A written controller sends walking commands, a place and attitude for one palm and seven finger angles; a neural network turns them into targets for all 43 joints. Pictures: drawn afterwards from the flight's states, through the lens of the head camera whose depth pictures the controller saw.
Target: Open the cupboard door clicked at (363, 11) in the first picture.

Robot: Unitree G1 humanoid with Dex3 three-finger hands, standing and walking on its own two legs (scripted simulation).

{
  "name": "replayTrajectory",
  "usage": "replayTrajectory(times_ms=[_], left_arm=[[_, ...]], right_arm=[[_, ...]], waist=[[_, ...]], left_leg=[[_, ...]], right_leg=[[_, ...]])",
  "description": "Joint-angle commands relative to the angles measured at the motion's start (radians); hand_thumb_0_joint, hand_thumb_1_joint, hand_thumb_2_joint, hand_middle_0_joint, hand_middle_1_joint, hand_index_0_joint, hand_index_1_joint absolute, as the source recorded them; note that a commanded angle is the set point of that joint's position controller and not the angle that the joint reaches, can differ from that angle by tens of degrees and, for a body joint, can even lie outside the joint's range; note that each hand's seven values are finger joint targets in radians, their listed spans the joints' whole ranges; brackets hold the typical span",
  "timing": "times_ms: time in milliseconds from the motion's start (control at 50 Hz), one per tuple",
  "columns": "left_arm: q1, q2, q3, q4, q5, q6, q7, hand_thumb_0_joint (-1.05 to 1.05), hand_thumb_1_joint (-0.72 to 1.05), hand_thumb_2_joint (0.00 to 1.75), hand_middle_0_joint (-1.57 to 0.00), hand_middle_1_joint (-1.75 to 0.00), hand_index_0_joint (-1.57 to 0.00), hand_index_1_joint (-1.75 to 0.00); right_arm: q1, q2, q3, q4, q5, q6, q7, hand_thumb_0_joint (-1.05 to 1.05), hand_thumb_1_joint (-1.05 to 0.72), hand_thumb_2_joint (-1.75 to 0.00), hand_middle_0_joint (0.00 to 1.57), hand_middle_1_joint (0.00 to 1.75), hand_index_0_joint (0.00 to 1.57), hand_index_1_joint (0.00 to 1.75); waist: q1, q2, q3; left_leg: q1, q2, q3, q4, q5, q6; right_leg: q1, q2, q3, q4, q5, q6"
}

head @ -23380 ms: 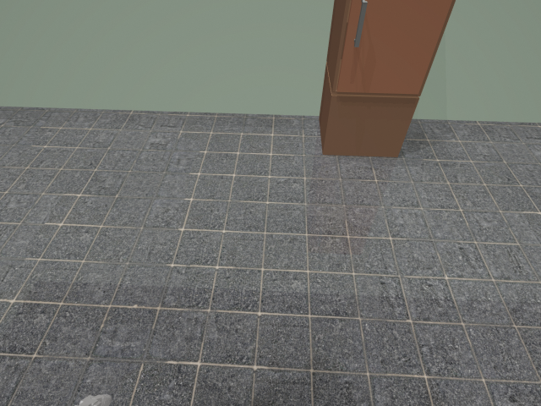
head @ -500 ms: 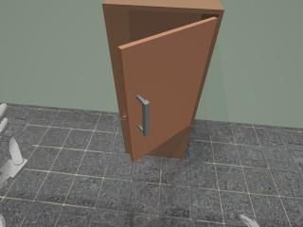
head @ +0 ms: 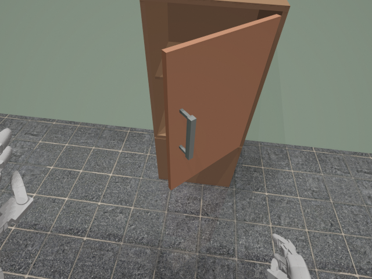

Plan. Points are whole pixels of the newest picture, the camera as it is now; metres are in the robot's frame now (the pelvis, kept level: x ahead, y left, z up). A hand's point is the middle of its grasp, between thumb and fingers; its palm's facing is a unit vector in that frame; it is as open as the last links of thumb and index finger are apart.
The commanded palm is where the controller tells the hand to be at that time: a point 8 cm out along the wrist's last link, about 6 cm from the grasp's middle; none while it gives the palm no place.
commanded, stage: stop stepping back and stand still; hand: left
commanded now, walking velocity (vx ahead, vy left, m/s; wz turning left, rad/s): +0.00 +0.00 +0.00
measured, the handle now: (186, 135) +0.52 +0.04 -0.02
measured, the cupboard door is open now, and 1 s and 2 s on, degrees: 44 44 44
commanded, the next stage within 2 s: let the arm hang, fingers relaxed in 0.14 s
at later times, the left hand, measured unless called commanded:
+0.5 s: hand out of the picture +0.08 +0.19 -0.16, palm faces -0.03 -0.97 -0.24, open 7.4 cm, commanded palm none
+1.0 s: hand out of the picture -0.03 +0.15 -0.18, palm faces +0.09 -0.98 -0.20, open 7.4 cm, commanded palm none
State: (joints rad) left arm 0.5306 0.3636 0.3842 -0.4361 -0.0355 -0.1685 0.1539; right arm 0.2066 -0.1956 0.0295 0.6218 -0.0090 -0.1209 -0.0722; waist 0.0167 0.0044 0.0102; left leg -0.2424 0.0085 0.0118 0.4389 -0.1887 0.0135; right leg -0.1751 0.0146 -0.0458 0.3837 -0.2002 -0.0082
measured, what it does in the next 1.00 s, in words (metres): stands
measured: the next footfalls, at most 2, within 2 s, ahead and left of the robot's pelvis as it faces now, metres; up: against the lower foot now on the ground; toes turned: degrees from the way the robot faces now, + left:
none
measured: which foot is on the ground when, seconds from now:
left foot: down 0.00-1.00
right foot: down 0.00-1.00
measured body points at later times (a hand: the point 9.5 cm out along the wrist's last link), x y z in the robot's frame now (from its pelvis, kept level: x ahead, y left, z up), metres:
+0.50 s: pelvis -0.01 -0.01 -0.01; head +0.00 -0.01 +0.44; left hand +0.09 +0.24 -0.14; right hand +0.09 -0.27 -0.14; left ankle +0.03 +0.11 -0.74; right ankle +0.00 -0.11 -0.74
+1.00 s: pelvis +0.00 -0.02 +0.00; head +0.01 -0.03 +0.45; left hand -0.04 +0.20 -0.16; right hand -0.01 -0.21 -0.17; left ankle +0.03 +0.11 -0.74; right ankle +0.00 -0.11 -0.74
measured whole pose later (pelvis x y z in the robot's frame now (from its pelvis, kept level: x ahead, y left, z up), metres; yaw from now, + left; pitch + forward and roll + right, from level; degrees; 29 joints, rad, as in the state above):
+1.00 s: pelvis +0.00 -0.02 +0.00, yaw +2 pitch -1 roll +0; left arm 0.31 0.13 0.02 1.16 0.01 0.02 0.03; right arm 0.31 -0.11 0.02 1.13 -0.03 0.02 -0.03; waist 0.00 0.03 0.04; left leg -0.24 0.00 -0.03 0.45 -0.19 -0.01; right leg -0.19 0.01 -0.09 0.45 -0.25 -0.04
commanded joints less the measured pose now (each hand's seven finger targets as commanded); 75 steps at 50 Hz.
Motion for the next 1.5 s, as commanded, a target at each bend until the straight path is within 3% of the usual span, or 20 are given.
replayTrajectory(times_ms=[0, 100, 160, 200, 220, 240, 260, 280, 300, 360, 400, 460, 520, 560, 580, 640, 860, 960, 1220, 1480], left_arm=[[-0.062, 0.201, 0.121, -0.224, 0.002, -0.068, 0.024, 0.00, 0.90, 0.90, -0.20, -0.30, -0.20, -0.30], [-0.030, 0.207, 0.134, -0.225, 0.000, -0.071, 0.025, 0.00, 0.90, 0.90, -0.20, -0.30, -0.20, -0.30], [0.000, 0.193, 0.127, -0.208, -0.003, -0.070, 0.024, 0.00, 0.90, 0.90, -0.20, -0.30, -0.20, -0.30], [0.015, 0.211, 0.142, -0.210, -0.005, -0.069, 0.025, 0.00, 0.90, 0.90, -0.20, -0.30, -0.20, -0.30], [-0.080, 0.034, -0.285, 0.576, 0.080, 0.069, -0.123, 0.00, 0.90, 0.90, -0.20, -0.30, -0.20, -0.30], [-0.090, 0.026, -0.258, 0.611, 0.069, 0.137, -0.146, 0.00, 0.90, 0.90, -0.20, -0.30, -0.20, -0.30], [-0.127, 0.020, -0.268, 0.632, 0.067, 0.148, -0.151, 0.00, 0.90, 0.90, -0.20, -0.30, -0.20, -0.30], [-0.164, 0.031, -0.272, 0.673, 0.071, 0.151, -0.153, 0.00, 0.90, 0.90, -0.20, -0.30, -0.20, -0.30], [-0.192, 0.044, -0.282, 0.729, 0.076, 0.150, -0.155, 0.00, 0.90, 0.90, -0.20, -0.30, -0.20, -0.30], [-0.281, 0.071, -0.297, 0.929, 0.072, 0.154, -0.154, 0.00, 0.90, 0.90, -0.20, -0.30, -0.20, -0.30], [-0.322, 0.059, -0.320, 1.056, 0.067, 0.166, -0.146, 0.00, 0.90, 0.90, -0.20, -0.30, -0.20, -0.30], [-0.329, 0.020, -0.345, 1.224, 0.057, 0.174, -0.138, 0.00, 0.90, 0.90, -0.20, -0.30, -0.20, -0.30], [-0.289, -0.005, -0.349, 1.351, 0.051, 0.170, -0.135, 0.00, 0.90, 0.90, -0.20, -0.30, -0.20, -0.30], [-0.264, -0.031, -0.342, 1.408, 0.048, 0.169, -0.133, 0.00, 0.90, 0.90, -0.20, -0.30, -0.20, -0.30], [-0.258, -0.031, -0.344, 1.430, 0.046, 0.168, -0.133, 0.00, 0.90, 0.90, -0.20, -0.30, -0.20, -0.30], [-0.246, -0.054, -0.350, 1.487, 0.044, 0.169, -0.132, 0.00, 0.90, 0.90, -0.20, -0.30, -0.20, -0.30], [-0.175, -0.116, -0.353, 1.569, 0.042, 0.170, -0.121, 0.00, 0.90, 0.90, -0.20, -0.30, -0.20, -0.30], [-0.166, -0.134, -0.352, 1.569, 0.043, 0.168, -0.117, 0.00, 0.90, 0.90, -0.20, -0.30, -0.20, -0.30], [-0.173, -0.140, -0.346, 1.563, 0.042, 0.160, -0.116, 0.00, 0.90, 0.90, -0.20, -0.30, -0.20, -0.30], [-0.187, -0.132, -0.348, 1.566, 0.040, 0.159, -0.117, 0.00, 0.90, 0.90, -0.20, -0.30, -0.20, -0.30]], right_arm=[[-0.089, -0.134, -0.059, -0.145, 0.006, -0.051, -0.013, 0.00, -0.90, -0.90, 0.20, 0.30, 0.20, 0.30], [-0.092, -0.135, -0.063, -0.148, 0.008, -0.048, -0.012, 0.00, -0.90, -0.90, 0.20, 0.30, 0.20, 0.30], [-0.084, -0.133, -0.063, -0.149, 0.009, -0.044, -0.009, 0.00, -0.90, -0.90, 0.20, 0.30, 0.20, 0.30], [-0.088, -0.135, -0.067, -0.145, 0.008, -0.044, -0.011, 0.00, -0.90, -0.90, 0.20, 0.30, 0.20, 0.30], [-0.138, -0.305, -0.110, 0.116, 0.011, -0.076, 0.086, 0.00, -0.90, -0.90, 0.20, 0.30, 0.20, 0.30], [-0.048, -0.263, -0.114, 0.123, 0.012, -0.013, 0.084, 0.00, -0.90, -0.90, 0.20, 0.30, 0.20, 0.30], [-0.032, -0.257, -0.105, 0.121, 0.001, 0.010, 0.081, 0.00, -0.90, -0.90, 0.20, 0.30, 0.20, 0.30], [-0.044, -0.260, -0.094, 0.115, -0.002, 0.030, 0.079, 0.00, -0.90, -0.90, 0.20, 0.30, 0.20, 0.30], [-0.058, -0.261, -0.089, 0.114, -0.008, 0.042, 0.075, 0.00, -0.90, -0.90, 0.20, 0.30, 0.20, 0.30], [-0.064, -0.258, -0.077, 0.164, -0.016, 0.072, 0.075, 0.00, -0.90, -0.90, 0.20, 0.30, 0.20, 0.30], [-0.055, -0.224, -0.061, 0.204, -0.020, 0.097, 0.073, 0.00, -0.90, -0.90, 0.20, 0.30, 0.20, 0.30], [-0.034, -0.161, -0.038, 0.272, -0.022, 0.117, 0.068, 0.00, -0.90, -0.90, 0.20, 0.30, 0.20, 0.30], [-0.010, -0.135, -0.033, 0.329, -0.017, 0.121, 0.057, 0.00, -0.90, -0.90, 0.20, 0.30, 0.20, 0.30], [0.016, -0.111, -0.034, 0.364, -0.019, 0.126, 0.050, 0.00, -0.90, -0.90, 0.20, 0.30, 0.20, 0.30], [0.032, -0.105, -0.034, 0.380, -0.018, 0.128, 0.048, 0.00, -0.90, -0.90, 0.20, 0.30, 0.20, 0.30], [0.086, -0.088, -0.038, 0.417, -0.016, 0.134, 0.042, 0.00, -0.90, -0.90, 0.20, 0.30, 0.20, 0.30], [0.177, -0.027, -0.035, 0.488, -0.015, 0.133, 0.033, 0.00, -0.90, -0.90, 0.20, 0.30, 0.20, 0.30], [0.177, -0.006, -0.034, 0.497, -0.016, 0.132, 0.032, 0.00, -0.90, -0.90, 0.20, 0.30, 0.20, 0.30], [0.162, 0.003, -0.033, 0.501, -0.015, 0.120, 0.028, 0.00, -0.90, -0.90, 0.20, 0.30, 0.20, 0.30], [0.145, -0.021, -0.030, 0.503, -0.014, 0.120, 0.026, 0.00, -0.90, -0.90, 0.20, 0.30, 0.20, 0.30]], waist=[[-0.015, 0.104, -0.070], [-0.012, 0.100, -0.073], [-0.011, 0.058, -0.081], [-0.011, 0.074, -0.095], [-0.044, 0.053, 0.013], [-0.034, 0.048, -0.072], [-0.031, 0.039, -0.087], [-0.026, 0.001, -0.066], [-0.017, -0.087, -0.070], [-0.018, -0.194, -0.082], [-0.025, -0.133, -0.055], [-0.024, 0.042, -0.034], [-0.016, 0.090, -0.036], [-0.014, 0.163, -0.027], [-0.016, 0.166, -0.026], [-0.021, 0.058, 0.010], [-0.020, -0.031, 0.071], [-0.019, -0.033, 0.095], [-0.014, 0.026, 0.074], [-0.017, 0.000, 0.075]], left_leg=[[-0.034, 0.046, -0.067, -0.131, -0.046, -0.010], [-0.038, 0.046, -0.070, -0.141, -0.046, -0.011], [-0.037, 0.042, -0.069, -0.124, 0.004, -0.012], [-0.012, 0.039, -0.056, -0.104, 0.047, -0.013], [-0.118, 0.071, -0.101, 0.064, 0.218, 0.003], [-0.019, 0.084, -0.080, 0.063, 0.273, -0.004], [-0.044, 0.103, -0.117, 0.051, 0.214, 0.023], [-0.099, 0.110, -0.153, 0.022, 0.161, 0.045], [-0.110, 0.110, -0.169, 0.013, 0.147, 0.050], [-0.070, 0.070, -0.148, 0.040, 0.094, 0.044], [-0.030, 0.047, -0.119, 0.048, 0.086, 0.027], [-0.032, 0.053, -0.121, -0.011, 0.058, 0.017], [-0.037, 0.057, -0.120, -0.035, 0.033, 0.014], [-0.040, 0.057, -0.118, -0.041, 0.004, 0.012], [-0.044, 0.058, -0.120, -0.045, -0.012, 0.011], [-0.026, 0.058, -0.112, -0.041, -0.019, 0.011], [-0.016, 0.059, -0.100, -0.061, -0.008, 0.019], [-0.020, 0.055, -0.091, -0.058, -0.001, 0.018], [0.000, 0.061, -0.091, -0.061, 0.100, 0.014], [0.024, 0.065, -0.097, -0.073, 0.105, 0.011]], right_leg=[[0.059, -0.025, 0.054, -0.065, 0.017, 0.019], [0.068, -0.022, 0.045, -0.067, 0.015, 0.020], [0.075, -0.023, 0.045, -0.066, 0.041, 0.020], [0.069, -0.031, 0.050, -0.072, 0.076, 0.019], [-0.068, -0.107, 0.016, 0.089, 0.170, -0.017], [-0.101, -0.111, 0.070, 0.074, 0.114, -0.029], [-0.117, -0.095, 0.050, 0.101, 0.001, -0.034], [-0.098, -0.077, 0.042, 0.125, -0.052, -0.033], [-0.069, -0.071, 0.050, 0.123, -0.059, -0.036], [-0.073, -0.127, 0.106, 0.064, -0.059, -0.056], [-0.102, -0.150, 0.127, 0.026, -0.071, -0.067], [-0.074, -0.133, 0.121, 0.012, -0.107, -0.050], [-0.022, -0.130, 0.113, -0.018, -0.092, -0.044], [-0.011, -0.130, 0.111, -0.035, -0.091, -0.051], [-0.002, -0.129, 0.112, -0.045, -0.100, -0.053], [-0.032, -0.133, 0.098, -0.075, -0.130, -0.053], [-0.059, -0.123, 0.070, -0.070, -0.139, -0.048], [-0.074, -0.123, 0.073, -0.069, -0.138, -0.047], [-0.011, -0.125, 0.063, -0.054, -0.009, -0.043], [0.007, -0.123, 0.058, -0.069, 0.000, -0.042]])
